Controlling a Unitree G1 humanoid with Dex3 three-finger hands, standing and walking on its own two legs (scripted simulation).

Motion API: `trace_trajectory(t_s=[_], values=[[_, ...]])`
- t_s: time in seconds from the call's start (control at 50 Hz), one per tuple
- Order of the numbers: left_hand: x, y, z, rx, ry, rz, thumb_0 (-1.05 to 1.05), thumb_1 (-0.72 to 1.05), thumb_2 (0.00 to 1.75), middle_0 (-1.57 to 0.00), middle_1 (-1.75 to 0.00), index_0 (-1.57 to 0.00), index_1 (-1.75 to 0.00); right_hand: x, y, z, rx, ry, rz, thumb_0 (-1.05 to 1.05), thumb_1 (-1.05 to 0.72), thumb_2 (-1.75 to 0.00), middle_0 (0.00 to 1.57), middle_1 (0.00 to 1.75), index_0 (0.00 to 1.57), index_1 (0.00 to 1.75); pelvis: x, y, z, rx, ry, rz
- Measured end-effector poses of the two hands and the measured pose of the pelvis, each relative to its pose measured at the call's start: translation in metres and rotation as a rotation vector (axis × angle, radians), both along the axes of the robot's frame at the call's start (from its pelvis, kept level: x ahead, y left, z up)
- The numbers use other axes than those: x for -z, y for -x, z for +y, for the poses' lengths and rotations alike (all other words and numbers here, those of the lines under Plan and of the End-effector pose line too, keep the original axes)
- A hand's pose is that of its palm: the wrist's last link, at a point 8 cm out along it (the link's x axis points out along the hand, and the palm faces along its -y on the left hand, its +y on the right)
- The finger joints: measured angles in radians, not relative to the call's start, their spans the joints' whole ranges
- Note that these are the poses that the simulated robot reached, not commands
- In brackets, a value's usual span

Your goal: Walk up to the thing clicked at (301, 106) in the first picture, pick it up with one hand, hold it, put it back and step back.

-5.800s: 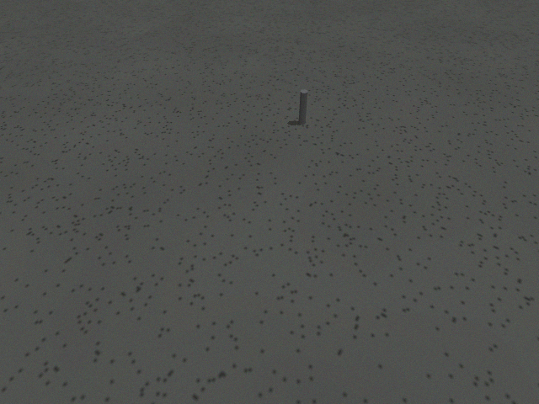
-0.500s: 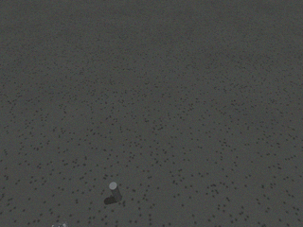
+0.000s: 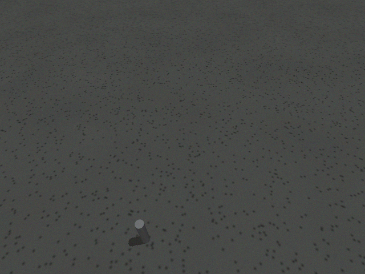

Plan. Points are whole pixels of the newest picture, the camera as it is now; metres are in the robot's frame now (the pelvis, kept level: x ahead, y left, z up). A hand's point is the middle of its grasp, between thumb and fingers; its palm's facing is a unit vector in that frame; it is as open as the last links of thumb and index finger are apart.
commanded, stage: walk up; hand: left
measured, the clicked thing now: (142, 232) +0.43 +0.24 -0.67
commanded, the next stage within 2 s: stand in 0.16 s
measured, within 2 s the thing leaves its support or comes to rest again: neither
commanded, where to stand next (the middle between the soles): +0.03 +0.00 m, yaw -1 degrees
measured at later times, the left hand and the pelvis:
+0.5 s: hand out of the picture +0.08 +0.25 -0.16, palm faces -0.02 -0.94 -0.34, open 7.4 cm; pelvis +0.00 +0.00 +0.00, yaw +0 degrees
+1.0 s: hand out of the picture +0.07 +0.25 -0.16, palm faces -0.03 -0.94 -0.34, open 7.4 cm; pelvis +0.00 -0.01 +0.00, yaw -1 degrees
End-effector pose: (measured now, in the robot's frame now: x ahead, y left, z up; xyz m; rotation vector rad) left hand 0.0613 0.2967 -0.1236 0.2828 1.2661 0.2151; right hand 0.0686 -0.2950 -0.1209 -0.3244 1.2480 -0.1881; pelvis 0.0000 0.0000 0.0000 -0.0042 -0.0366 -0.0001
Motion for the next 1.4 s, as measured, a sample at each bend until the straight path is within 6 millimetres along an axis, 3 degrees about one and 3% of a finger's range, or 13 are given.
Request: trace_trajectory(t_s=[0.38,0.92,1.4], values=[[-0.004,-0.018,-0.003,0.026,-0.007,-0.035,0.0,0.9,0.9,-0.21,-0.3,-0.2,-0.3,-0.004,-0.015,-0.002,-0.009,0.004,-0.039,0.01,-0.9,-0.9,0.2,0.3,0.21,0.3,-0.001,-0.001,-0.001,0.006,-0.001,0.003],[-0.004,-0.006,-0.006,0.032,-0.013,-0.01,0.0,0.9,0.9,-0.21,-0.3,-0.2,-0.3,-0.001,0.003,-0.008,0.009,-0.003,0.002,0.01,-0.9,-0.9,0.2,0.3,0.21,0.3,-0.001,0.0,-0.006,0.01,-0.005,0.003],[-0.005,-0.011,-0.009,0.036,-0.016,-0.01,0.0,0.9,0.9,-0.21,-0.3,-0.2,-0.3,-0.001,-0.002,-0.011,0.003,-0.001,-0.005,0.01,-0.9,-0.9,0.2,0.3,0.21,0.3,-0.001,-0.005,-0.009,0.015,-0.004,0.005]])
